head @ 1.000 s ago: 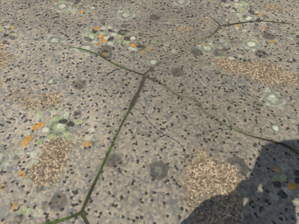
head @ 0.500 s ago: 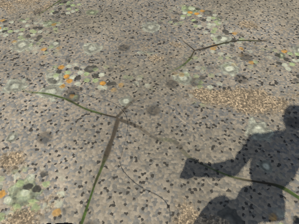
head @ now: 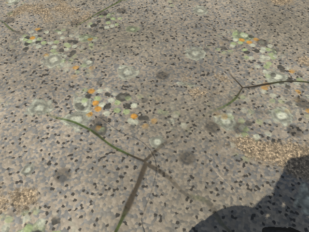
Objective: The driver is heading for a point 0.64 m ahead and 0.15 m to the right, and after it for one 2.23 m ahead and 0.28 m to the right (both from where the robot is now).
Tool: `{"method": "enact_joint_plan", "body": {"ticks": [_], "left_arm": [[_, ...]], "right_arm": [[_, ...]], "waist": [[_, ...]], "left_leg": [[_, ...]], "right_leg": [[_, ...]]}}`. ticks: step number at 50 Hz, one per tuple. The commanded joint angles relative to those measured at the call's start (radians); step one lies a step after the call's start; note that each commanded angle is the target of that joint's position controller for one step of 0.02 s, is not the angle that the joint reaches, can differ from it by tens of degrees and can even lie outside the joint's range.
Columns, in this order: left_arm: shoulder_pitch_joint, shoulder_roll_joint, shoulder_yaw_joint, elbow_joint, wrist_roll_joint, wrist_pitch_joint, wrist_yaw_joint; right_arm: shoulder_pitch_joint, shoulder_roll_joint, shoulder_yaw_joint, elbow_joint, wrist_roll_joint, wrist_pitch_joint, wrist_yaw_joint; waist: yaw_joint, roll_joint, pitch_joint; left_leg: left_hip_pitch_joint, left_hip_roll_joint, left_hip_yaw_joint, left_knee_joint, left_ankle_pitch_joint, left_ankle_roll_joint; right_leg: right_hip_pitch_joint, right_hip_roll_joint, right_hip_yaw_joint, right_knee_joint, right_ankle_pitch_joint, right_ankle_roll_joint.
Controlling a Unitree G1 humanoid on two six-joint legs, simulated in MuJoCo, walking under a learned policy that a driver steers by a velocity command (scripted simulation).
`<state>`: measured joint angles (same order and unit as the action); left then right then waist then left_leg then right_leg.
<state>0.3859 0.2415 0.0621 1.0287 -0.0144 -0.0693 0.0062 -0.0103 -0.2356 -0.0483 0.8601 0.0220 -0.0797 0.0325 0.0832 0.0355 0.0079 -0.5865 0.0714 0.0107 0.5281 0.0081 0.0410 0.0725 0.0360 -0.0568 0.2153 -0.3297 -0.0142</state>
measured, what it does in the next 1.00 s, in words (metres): walks ahead, turning right: left foot, then right foot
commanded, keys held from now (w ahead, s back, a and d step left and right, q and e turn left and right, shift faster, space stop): w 0.10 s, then w+e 0.66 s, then e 0.16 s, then q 0.08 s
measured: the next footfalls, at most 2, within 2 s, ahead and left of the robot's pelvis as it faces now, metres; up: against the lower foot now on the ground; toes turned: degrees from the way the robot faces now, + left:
left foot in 0.06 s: +0.21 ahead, +0.13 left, +0.00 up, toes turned +3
right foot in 0.62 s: +0.49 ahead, -0.14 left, +0.00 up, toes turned -17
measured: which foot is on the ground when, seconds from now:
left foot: up 0.00-0.04, down 0.06-0.64, up 0.66-1.00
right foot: down 0.00-0.06, up 0.08-0.60, down 0.62-1.00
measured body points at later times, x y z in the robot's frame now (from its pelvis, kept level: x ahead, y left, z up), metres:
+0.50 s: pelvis +0.27 +0.02 +0.00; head +0.29 +0.02 +0.45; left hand +0.47 +0.25 -0.11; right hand +0.24 -0.24 -0.14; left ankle +0.17 +0.13 -0.73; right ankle +0.44 -0.15 -0.69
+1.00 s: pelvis +0.54 -0.07 +0.01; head +0.57 -0.10 +0.45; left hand +0.72 +0.16 -0.11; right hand +0.63 -0.39 -0.09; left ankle +0.76 -0.01 -0.70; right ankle +0.45 -0.13 -0.73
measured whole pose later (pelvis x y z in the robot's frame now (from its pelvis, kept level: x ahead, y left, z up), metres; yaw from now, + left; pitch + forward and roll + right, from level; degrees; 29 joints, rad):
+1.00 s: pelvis +0.54 -0.07 +0.01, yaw -26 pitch +3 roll +0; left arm 0.28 0.28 0.09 0.79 -0.01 -0.02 0.03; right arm 0.00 -0.28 -0.06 0.77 -0.01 -0.09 0.00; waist 0.06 0.04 0.04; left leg -0.61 0.03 -0.07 0.56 0.05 -0.04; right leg -0.16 0.12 0.14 0.42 -0.29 -0.08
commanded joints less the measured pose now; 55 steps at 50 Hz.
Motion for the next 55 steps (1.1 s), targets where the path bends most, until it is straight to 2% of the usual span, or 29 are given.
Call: {"method": "enact_joint_plan", "body": {"ticks": [1, 2, 3, 4, 5, 6, 7, 8, 10, 14, 20, 25, 28, 30, 31, 32, 33, 34, 35, 36, 37, 39, 42, 45, 49, 52, 53, 54, 55], "left_arm": [[-0.007, 0.186, 0.040, -0.028, -0.005, 0.008, 0.008], [-0.024, 0.169, 0.034, -0.034, -0.005, 0.012, 0.009], [-0.028, 0.139, 0.019, -0.057, 0.009, 0.012, 0.009], [0.084, 0.018, -0.017, -0.066, 0.014, -0.011, -0.002], [0.045, 0.071, -0.006, -0.054, -0.001, -0.037, -0.008], [-0.042, 0.139, 0.014, -0.081, -0.032, -0.050, -0.012], [-0.095, 0.142, 0.015, -0.093, -0.039, -0.050, -0.006], [-0.121, 0.134, 0.022, -0.094, -0.027, -0.042, 0.003], [-0.074, 0.092, 0.026, -0.080, -0.022, -0.007, 0.008], [-0.124, 0.072, 0.032, -0.104, -0.017, 0.022, 0.010], [-0.284, 0.051, 0.024, -0.165, -0.003, 0.012, -0.020], [-0.419, 0.035, 0.008, -0.251, -0.004, 0.015, -0.051], [-0.386, 0.072, 0.023, -0.284, -0.006, 0.018, -0.069], [-0.177, 0.145, 0.063, -0.249, -0.012, 0.020, -0.067], [-0.010, 0.224, 0.101, -0.211, -0.012, 0.025, -0.049], [0.031, 0.331, 0.122, -0.199, -0.019, 0.029, -0.032], [0.050, 0.297, 0.101, -0.226, -0.006, 0.017, -0.034], [0.030, 0.227, 0.081, -0.224, 0.004, 0.008, -0.033], [-0.031, 0.183, 0.070, -0.234, -0.001, 0.000, -0.031], [-0.111, 0.151, 0.060, -0.254, -0.002, -0.003, -0.033], [-0.161, 0.120, 0.048, -0.273, 0.003, -0.005, -0.030], [-0.183, 0.140, 0.049, -0.292, 0.005, -0.006, -0.021], [-0.157, 0.200, 0.064, -0.296, 0.008, 0.000, 0.002], [-0.122, 0.200, 0.068, -0.297, -0.004, 0.029, 0.018], [-0.083, 0.151, 0.050, -0.281, 0.001, 0.044, 0.029], [-0.114, 0.116, 0.031, -0.270, 0.018, 0.036, 0.031], [-0.103, 0.108, 0.027, -0.271, 0.026, 0.031, 0.029], [-0.027, 0.089, 0.020, -0.275, 0.043, 0.021, 0.026], [0.097, 0.082, 0.011, -0.245, 0.030, 0.018, 0.022]], "right_arm": [[0.000, -0.127, -0.035, -0.060, 0.000, -0.024, 0.008], [0.156, -0.167, -0.058, -0.009, -0.004, -0.023, 0.003], [0.349, -0.234, -0.081, 0.037, -0.016, -0.023, -0.006], [0.444, -0.314, -0.099, 0.062, -0.020, -0.015, -0.008], [0.444, -0.231, -0.070, 0.059, -0.015, -0.014, -0.006], [0.356, -0.185, -0.056, 0.046, -0.012, -0.017, -0.010], [0.268, -0.154, -0.045, 0.023, -0.016, -0.020, -0.011], [0.210, -0.119, -0.036, 0.019, -0.025, -0.025, -0.008], [0.175, -0.084, -0.027, 0.028, -0.039, -0.034, -0.005], [0.219, -0.127, -0.040, 0.058, -0.044, -0.043, -0.025], [0.261, -0.144, -0.039, 0.069, -0.037, -0.036, -0.053], [0.351, -0.170, -0.050, 0.098, -0.020, -0.003, -0.060], [0.315, -0.209, -0.063, 0.079, -0.009, 0.018, -0.068], [0.279, -0.230, -0.067, 0.062, -0.004, 0.034, -0.075], [0.276, -0.224, -0.062, 0.046, -0.009, 0.029, -0.076], [0.348, -0.081, -0.021, -0.003, -0.045, 0.003, -0.058], [0.300, -0.097, -0.014, -0.029, -0.012, -0.048, -0.040], [0.191, -0.148, -0.028, -0.059, 0.025, -0.077, -0.028], [0.165, -0.145, -0.025, -0.065, 0.023, -0.089, -0.028], [0.159, -0.148, -0.032, -0.055, -0.002, -0.089, -0.036], [0.173, -0.164, -0.044, -0.052, -0.016, -0.076, -0.040], [0.189, -0.154, -0.049, -0.063, -0.025, -0.047, -0.043], [0.129, -0.120, -0.041, -0.097, -0.040, -0.025, -0.054], [0.046, -0.093, -0.027, -0.125, -0.036, -0.021, -0.047], [0.009, -0.114, -0.026, -0.140, -0.029, -0.021, -0.023], [0.097, -0.145, -0.035, -0.109, -0.047, -0.043, -0.010], [0.137, -0.173, -0.040, -0.096, -0.058, -0.050, -0.012], [0.162, -0.220, -0.044, -0.104, -0.077, -0.052, -0.012], [0.199, -0.186, -0.034, -0.091, -0.079, -0.038, -0.011]], "waist": [[-0.089, -0.135, 0.003], [-0.163, -0.123, -0.087], [-0.228, -0.051, -0.227], [-0.184, 0.197, -0.365], [-0.205, 0.178, -0.393], [-0.193, 0.130, -0.245], [-0.162, 0.055, -0.152], [-0.132, 0.018, -0.084], [-0.078, 0.063, -0.047], [-0.070, 0.034, 0.011], [-0.112, 0.014, 0.053], [-0.157, -0.003, 0.100], [-0.105, 0.047, 0.047], [0.019, 0.064, -0.075], [0.094, 0.003, -0.166], [0.009, -0.255, -0.245], [0.020, -0.220, -0.381], [0.050, -0.155, -0.279], [0.016, -0.094, -0.186], [-0.032, -0.033, -0.120], [-0.070, -0.036, -0.092], [-0.107, -0.047, -0.059], [-0.108, -0.058, -0.029], [-0.067, -0.113, -0.063], [-0.032, -0.143, -0.092], [-0.084, -0.144, -0.106], [-0.094, -0.106, -0.136], [-0.060, 0.016, -0.226], [-0.051, 0.186, -0.335]], "left_leg": [[0.107, -0.046, 0.036, -0.040, -0.082, 0.044], [0.319, -0.074, 0.057, -0.053, -0.062, 0.071], [0.637, 0.060, -0.090, -0.008, -0.022, 0.129], [1.004, 0.301, -0.558, -0.093, -0.203, 0.290], [1.012, 0.318, -0.721, -0.204, -0.284, 0.283], [0.884, 0.294, -0.567, -0.218, -0.291, 0.231], [0.721, 0.262, -0.430, -0.246, -0.226, 0.199], [0.580, 0.228, -0.334, -0.286, -0.175, 0.179], [0.435, 0.182, -0.214, -0.352, -0.143, 0.151], [0.408, 0.181, -0.083, -0.415, -0.050, 0.156], [0.468, 0.155, 0.098, -0.436, 0.031, 0.110], [0.671, 0.217, 0.155, -0.360, 0.155, 0.103], [0.719, 0.232, 0.198, -0.204, 0.572, 0.076], [0.668, 0.199, 0.228, 0.094, 0.777, 0.039], [0.470, 0.157, 0.232, 0.365, 0.570, -0.005], [0.016, -0.028, 0.194, 0.739, -0.297, -0.070], [-0.158, -0.123, -0.049, 0.910, -0.602, -0.064], [-0.255, -0.060, -0.107, 0.909, -0.524, -0.033], [-0.243, -0.012, -0.100, 0.825, -0.435, -0.015], [-0.174, 0.022, -0.093, 0.731, -0.387, -0.019], [-0.095, 0.046, -0.095, 0.669, -0.357, -0.026], [-0.028, 0.050, -0.084, 0.585, -0.341, -0.056], [0.007, 0.005, -0.038, 0.392, -0.235, -0.103], [0.103, -0.067, -0.020, 0.162, -0.013, -0.103], [0.139, -0.077, -0.042, 0.010, 0.110, -0.084], [0.218, -0.062, -0.040, -0.086, 0.116, -0.014], [0.324, -0.038, -0.058, -0.110, 0.331, 0.017], [0.537, 0.085, -0.198, -0.032, 0.697, 0.103], [0.718, 0.258, -0.409, -0.026, 0.817, 0.284]], "right_leg": [[0.021, -0.293, 0.105, 0.115, 0.725, -0.136], [-0.025, -0.244, 0.067, 0.285, 0.829, -0.111], [-0.224, -0.189, 0.027, 0.565, 0.641, -0.078], [-0.644, -0.002, 0.013, 0.955, 0.077, -0.004], [-0.766, -0.002, 0.168, 1.089, -0.243, -0.020], [-0.845, -0.056, 0.176, 1.135, -0.190, -0.040], [-0.822, -0.113, 0.148, 1.096, -0.094, -0.046], [-0.778, -0.146, 0.139, 1.033, -0.027, -0.045], [-0.666, -0.182, 0.155, 0.961, 0.043, -0.046], [-0.754, -0.180, 0.185, 0.853, 0.184, -0.025], [-0.764, -0.149, 0.109, 0.558, 0.445, -0.016], [-0.836, -0.131, 0.040, 0.435, 0.344, -0.044], [-0.704, -0.062, -0.044, 0.419, 0.187, -0.091], [-0.410, 0.020, -0.083, 0.369, 0.171, -0.145], [-0.109, -0.014, 0.034, 0.316, 0.207, -0.194], [0.244, -0.269, 0.540, 0.273, 0.129, -0.355], [0.363, -0.385, 0.908, 0.100, 0.053, -0.444], [0.316, -0.346, 0.764, 0.083, 0.111, -0.378], [0.176, -0.302, 0.615, 0.090, 0.186, -0.336], [0.015, -0.261, 0.515, 0.078, 0.277, -0.307], [-0.098, -0.234, 0.452, 0.055, 0.350, -0.294], [-0.217, -0.214, 0.409, 0.028, 0.485, -0.296], [-0.331, -0.160, 0.286, 0.058, 0.771, -0.265], [-0.365, -0.091, 0.231, 0.111, 0.743, -0.193], [-0.266, -0.133, 0.285, 0.170, 0.569, -0.159], [-0.182, -0.158, 0.301, 0.300, 0.616, -0.133], [-0.191, -0.103, 0.269, 0.394, 0.615, -0.099], [-0.302, -0.023, 0.231, 0.568, 0.388, -0.054], [-0.454, 0.029, 0.182, 0.792, -0.081, 0.019]]}}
